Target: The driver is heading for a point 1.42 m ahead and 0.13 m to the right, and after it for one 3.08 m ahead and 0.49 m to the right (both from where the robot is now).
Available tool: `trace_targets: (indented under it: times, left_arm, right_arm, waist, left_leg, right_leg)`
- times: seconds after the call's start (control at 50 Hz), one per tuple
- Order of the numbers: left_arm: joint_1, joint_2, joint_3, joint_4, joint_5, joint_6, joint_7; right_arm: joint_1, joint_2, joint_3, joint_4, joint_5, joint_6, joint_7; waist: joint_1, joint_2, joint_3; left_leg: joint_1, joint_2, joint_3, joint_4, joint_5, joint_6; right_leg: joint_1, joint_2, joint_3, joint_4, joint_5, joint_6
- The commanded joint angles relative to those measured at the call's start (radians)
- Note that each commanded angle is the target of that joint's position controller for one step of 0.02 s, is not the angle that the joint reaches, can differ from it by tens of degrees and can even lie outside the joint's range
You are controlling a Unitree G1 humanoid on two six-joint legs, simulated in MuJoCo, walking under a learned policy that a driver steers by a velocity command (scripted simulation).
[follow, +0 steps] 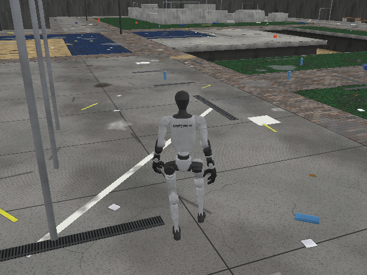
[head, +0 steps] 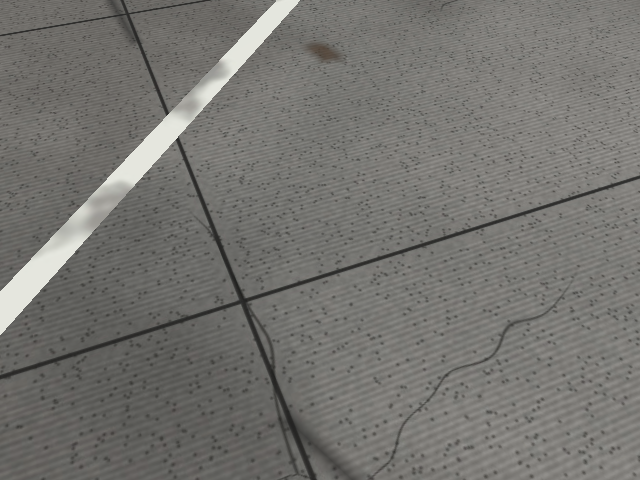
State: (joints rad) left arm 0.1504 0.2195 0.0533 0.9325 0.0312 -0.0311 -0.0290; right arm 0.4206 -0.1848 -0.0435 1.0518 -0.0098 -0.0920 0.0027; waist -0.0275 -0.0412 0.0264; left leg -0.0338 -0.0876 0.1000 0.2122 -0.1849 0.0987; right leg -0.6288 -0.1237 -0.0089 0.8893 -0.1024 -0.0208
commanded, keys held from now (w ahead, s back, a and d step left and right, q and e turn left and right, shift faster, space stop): w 1.00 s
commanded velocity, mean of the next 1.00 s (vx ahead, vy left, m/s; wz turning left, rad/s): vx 0.50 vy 0.00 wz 0.00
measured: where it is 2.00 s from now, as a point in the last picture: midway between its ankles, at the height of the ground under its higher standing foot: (330, 276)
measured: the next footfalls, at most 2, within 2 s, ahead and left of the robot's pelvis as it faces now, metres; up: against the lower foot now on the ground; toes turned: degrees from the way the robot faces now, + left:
right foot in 0.24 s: +0.30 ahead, -0.12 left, +0.00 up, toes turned -5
left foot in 0.78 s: +0.61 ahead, +0.06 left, +0.00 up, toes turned +4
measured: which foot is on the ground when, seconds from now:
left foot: down 0.00-0.26, up 0.28-0.76, down 0.78-1.00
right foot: up 0.00-0.22, down 0.24-0.80, up 0.82-1.00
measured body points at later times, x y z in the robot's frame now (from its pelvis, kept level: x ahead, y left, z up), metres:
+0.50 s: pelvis +0.28 -0.06 +0.00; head +0.29 -0.07 +0.45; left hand +0.26 +0.20 -0.14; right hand +0.36 -0.31 -0.14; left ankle +0.33 +0.10 -0.67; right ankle +0.26 -0.12 -0.75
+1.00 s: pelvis +0.55 +0.00 +0.00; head +0.57 +0.01 +0.45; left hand +0.61 +0.25 -0.15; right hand +0.58 -0.26 -0.14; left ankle +0.57 +0.06 -0.75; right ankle +0.53 -0.14 -0.67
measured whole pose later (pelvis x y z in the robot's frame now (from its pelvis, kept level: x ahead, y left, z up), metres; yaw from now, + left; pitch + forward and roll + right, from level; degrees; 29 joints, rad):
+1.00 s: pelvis +0.55 +0.00 +0.00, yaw +0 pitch +0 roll +0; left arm 0.24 0.23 0.06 0.97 0.03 -0.05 -0.02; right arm 0.30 -0.21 -0.05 1.01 -0.01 -0.09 0.00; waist 0.00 -0.03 0.04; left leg -0.18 -0.06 0.11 0.34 -0.16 0.10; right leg -0.49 -0.07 0.00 1.10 -0.27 -0.06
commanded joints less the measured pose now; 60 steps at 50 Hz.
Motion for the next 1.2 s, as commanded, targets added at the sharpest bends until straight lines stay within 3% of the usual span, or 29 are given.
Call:
trace_targets:
  times: [0.02, 0.1, 0.16, 0.2, 0.22, 0.24, 0.26, 0.28, 0.3, 0.32, 0.34, 0.36, 0.42, 0.48, 0.58, 0.68, 0.74, 0.76, 0.78, 0.8, 0.82, 0.84, 0.86, 0.88, 0.92, 0.96, 1.02, 1.1, 1.2]
  left_arm:
    - [-0.094, 0.026, -0.004, -0.073, -0.007, -0.008, -0.002]
    - [-0.193, 0.029, -0.011, -0.111, -0.009, -0.015, 0.000]
    - [-0.201, 0.045, -0.007, -0.128, -0.009, -0.026, 0.002]
    - [-0.089, 0.066, 0.006, -0.098, -0.008, -0.037, 0.012]
    - [0.060, 0.080, 0.017, -0.048, -0.004, -0.045, 0.020]
    - [0.240, 0.129, 0.037, 0.005, 0.016, -0.055, 0.031]
    - [0.372, 0.250, 0.068, 0.018, 0.040, -0.057, 0.038]
    - [0.325, 0.238, 0.068, 0.018, 0.004, -0.040, 0.027]
    - [0.197, 0.194, 0.055, 0.001, -0.018, -0.035, 0.024]
    - [0.121, 0.120, 0.035, -0.013, -0.019, -0.040, 0.019]
    - [0.092, 0.080, 0.023, -0.007, -0.017, -0.046, 0.020]
    - [0.089, 0.052, 0.013, 0.007, -0.021, -0.052, 0.024]
    - [0.162, 0.070, 0.013, 0.043, -0.021, -0.074, 0.028]
    - [0.216, 0.093, 0.014, 0.059, -0.022, -0.078, 0.028]
    - [0.297, 0.089, 0.007, 0.079, -0.023, -0.076, 0.029]
    - [0.367, 0.098, 0.006, 0.112, -0.011, -0.070, 0.041]
    - [0.332, 0.119, 0.012, 0.114, -0.004, -0.066, 0.049]
    - [0.317, 0.128, 0.015, 0.114, -0.003, -0.063, 0.050]
    - [0.298, 0.126, 0.013, 0.110, -0.007, -0.059, 0.048]
    - [0.294, 0.099, 0.002, 0.083, -0.018, -0.060, 0.044]
    - [0.410, 0.002, -0.014, 0.063, -0.059, -0.059, 0.031]
    - [0.345, 0.098, 0.012, 0.070, -0.030, -0.057, 0.034]
    - [0.265, 0.098, 0.016, 0.042, -0.026, -0.059, 0.032]
    - [0.221, 0.081, 0.012, 0.034, -0.024, -0.063, 0.028]
    - [0.229, 0.050, 0.010, 0.039, 0.001, -0.041, 0.020]
    - [0.235, 0.031, 0.008, 0.042, 0.007, -0.020, 0.009]
    - [0.128, 0.037, 0.008, 0.004, 0.008, -0.004, 0.001]
    - [-0.037, 0.040, 0.002, -0.054, -0.002, -0.004, -0.003]
    - [-0.176, 0.030, -0.011, -0.103, -0.009, -0.012, -0.001]
  right_arm:
    - [0.037, -0.121, -0.015, -0.036, 0.001, -0.014, -0.003]
    - [0.102, -0.123, -0.013, -0.011, -0.007, -0.011, -0.011]
    - [0.097, -0.138, -0.018, 0.000, -0.016, -0.005, -0.021]
    - [0.061, -0.156, -0.023, -0.003, -0.018, -0.003, -0.024]
    - [0.041, -0.160, -0.024, -0.005, -0.015, 0.001, -0.022]
    - [0.032, -0.143, -0.017, -0.020, -0.006, 0.001, -0.020]
    - [0.119, -0.049, 0.005, -0.057, 0.036, 0.000, -0.007]
    - [0.114, -0.105, -0.015, -0.046, 0.019, 0.000, -0.006]
    - [0.019, -0.132, -0.026, -0.070, 0.004, 0.005, -0.006]
    - [-0.040, -0.118, -0.022, -0.086, -0.001, 0.000, 0.000]
    - [-0.054, -0.097, -0.022, -0.085, -0.004, 0.004, 0.002]
    - [-0.040, -0.084, -0.020, -0.082, -0.021, 0.018, 0.007]
    - [-0.039, -0.061, -0.018, -0.083, -0.030, 0.046, 0.022]
    - [-0.170, -0.075, -0.019, -0.129, -0.028, 0.057, 0.027]
    - [-0.359, -0.061, -0.004, -0.193, -0.014, 0.052, 0.030]
    - [-0.468, -0.073, 0.000, -0.240, -0.013, 0.042, 0.026]
    - [-0.409, -0.094, -0.010, -0.235, -0.013, 0.029, 0.019]
    - [-0.317, -0.109, -0.019, -0.206, -0.015, 0.023, 0.012]
    - [-0.149, -0.128, -0.032, -0.148, -0.022, 0.013, 0.003]
    - [0.034, -0.197, -0.054, -0.105, -0.047, 0.004, -0.008]
    - [0.101, -0.304, -0.082, -0.096, -0.056, 0.008, -0.007]
    - [0.012, -0.261, -0.074, -0.108, -0.014, 0.023, 0.002]
    - [-0.100, -0.208, -0.058, -0.127, -0.004, 0.024, 0.004]
    - [-0.148, -0.145, -0.041, -0.130, -0.008, 0.017, 0.008]
    - [-0.167, -0.085, -0.021, -0.107, -0.004, 0.005, 0.001]
    - [-0.116, -0.095, -0.020, -0.083, -0.003, -0.010, -0.002]
    - [-0.064, -0.132, -0.025, -0.064, 0.001, -0.018, -0.004]
    - [0.002, -0.123, -0.018, -0.048, 0.001, -0.014, -0.003]
    - [0.084, -0.127, -0.015, -0.020, -0.004, -0.012, -0.008]
  waist:
    - [-0.001, 0.095, 0.069]
    - [-0.032, 0.107, 0.080]
    - [-0.014, 0.114, 0.082]
    - [0.043, 0.127, 0.025]
    - [0.109, 0.106, -0.049]
    - [0.172, 0.070, -0.155]
    - [0.161, -0.136, -0.316]
    - [0.141, -0.129, -0.343]
    - [0.092, -0.043, -0.166]
    - [0.072, 0.005, -0.065]
    - [0.040, 0.009, -0.009]
    - [0.011, -0.013, 0.015]
    - [-0.012, -0.014, 0.010]
    - [0.006, -0.008, 0.048]
    - [0.053, -0.014, 0.069]
    - [0.082, -0.025, 0.084]
    - [0.036, -0.035, 0.056]
    - [-0.004, -0.039, 0.007]
    - [-0.075, -0.007, -0.079]
    - [-0.135, 0.061, -0.199]
    - [-0.086, 0.305, -0.319]
    - [-0.069, 0.168, -0.283]
    - [-0.028, 0.121, -0.132]
    - [-0.010, 0.067, -0.060]
    - [0.046, 0.094, -0.008]
    - [0.060, 0.097, -0.012]
    - [0.055, 0.089, 0.027]
    - [0.017, 0.089, 0.063]
    - [-0.026, 0.106, 0.075]
  left_leg:
    - [-0.028, 0.259, -0.149, -0.112, 0.292, 0.093]
    - [0.091, 0.284, -0.131, -0.074, 0.397, 0.097]
    - [0.166, 0.316, -0.125, -0.008, 0.537, 0.091]
    - [0.167, 0.313, -0.101, 0.133, 0.795, 0.067]
    - [0.138, 0.283, -0.073, 0.301, 0.842, 0.050]
    - [-0.026, 0.243, -0.048, 0.529, 0.657, 0.030]
    - [-0.377, 0.100, 0.013, 0.929, 0.139, -0.021]
    - [-0.530, 0.013, -0.109, 1.102, -0.334, -0.013]
    - [-0.602, 0.091, -0.155, 1.129, -0.251, -0.002]
    - [-0.594, 0.129, -0.152, 1.072, -0.170, -0.002]
    - [-0.552, 0.160, -0.147, 1.003, -0.126, -0.004]
    - [-0.500, 0.179, -0.145, 0.951, -0.103, -0.015]
    - [-0.483, 0.187, -0.115, 0.899, -0.057, -0.043]
    - [-0.593, 0.213, -0.092, 0.796, 0.041, -0.072]
    - [-0.612, 0.192, -0.047, 0.538, 0.174, -0.088]
    - [-0.611, 0.156, -0.026, 0.395, 0.151, -0.050]
    - [-0.489, 0.110, -0.009, 0.333, 0.040, -0.001]
    - [-0.373, 0.075, 0.004, 0.308, 0.012, 0.019]
    - [-0.170, 0.053, 0.015, 0.243, 0.060, 0.044]
    - [0.105, 0.216, -0.160, 0.239, 0.013, 0.095]
    - [0.369, 0.509, -0.665, 0.134, -0.063, 0.236]
    - [0.300, 0.484, -0.746, 0.061, -0.091, 0.222]
    - [0.159, 0.454, -0.576, 0.052, -0.087, 0.193]
    - [0.042, 0.411, -0.474, 0.013, -0.007, 0.166]
    - [-0.097, 0.327, -0.326, -0.034, 0.087, 0.106]
    - [-0.120, 0.308, -0.276, -0.053, 0.171, 0.108]
    - [-0.112, 0.295, -0.227, -0.100, 0.170, 0.117]
    - [-0.057, 0.269, -0.177, -0.119, 0.231, 0.104]
    - [0.052, 0.276, -0.135, -0.089, 0.357, 0.097]
  right_leg:
    - [-0.027, 0.019, -0.042, -0.132, 0.087, 0.011]
    - [-0.027, 0.050, -0.067, -0.253, 0.090, -0.014]
    - [0.012, 0.074, -0.071, -0.315, 0.004, -0.053]
    - [0.183, 0.130, -0.095, -0.357, -0.070, -0.091]
    - [0.356, 0.163, -0.113, -0.422, -0.038, -0.115]
    - [0.623, 0.080, -0.023, -0.429, -0.029, -0.154]
    - [0.953, -0.235, 0.425, -0.470, -0.121, -0.276]
    - [0.944, -0.302, 0.697, -0.613, -0.137, -0.321]
    - [0.793, -0.257, 0.529, -0.623, -0.210, -0.285]
    - [0.646, -0.214, 0.411, -0.667, -0.179, -0.254]
    - [0.546, -0.162, 0.315, -0.704, -0.127, -0.211]
    - [0.473, -0.120, 0.242, -0.726, -0.072, -0.181]
    - [0.447, -0.085, 0.153, -0.752, 0.067, -0.184]
    - [0.480, -0.072, 0.113, -0.790, 0.095, -0.190]
    - [0.558, -0.046, 0.051, -0.786, 0.222, -0.172]
    - [0.715, -0.089, 0.040, -0.734, 0.351, -0.175]
    - [0.761, -0.108, 0.017, -0.617, 0.604, -0.154]
    - [0.758, -0.099, 0.005, -0.508, 0.726, -0.141]
    - [0.704, -0.060, -0.029, -0.319, 0.725, -0.121]
    - [0.503, -0.015, -0.058, -0.045, 0.447, -0.101]
    - [0.134, 0.184, -0.101, 0.349, -0.257, -0.053]
    - [0.040, 0.167, 0.058, 0.442, -0.381, -0.071]
    - [-0.004, 0.113, 0.064, 0.433, -0.301, -0.077]
    - [0.017, 0.078, 0.062, 0.378, -0.236, -0.077]
    - [0.105, 0.036, 0.055, 0.275, -0.189, -0.060]
    - [0.129, 0.035, 0.036, 0.239, -0.170, -0.042]
    - [0.036, 0.009, 0.010, 0.154, -0.086, -0.013]
    - [-0.039, 0.003, -0.020, -0.038, 0.035, 0.012]
    - [-0.016, 0.044, -0.062, -0.231, 0.097, -0.004]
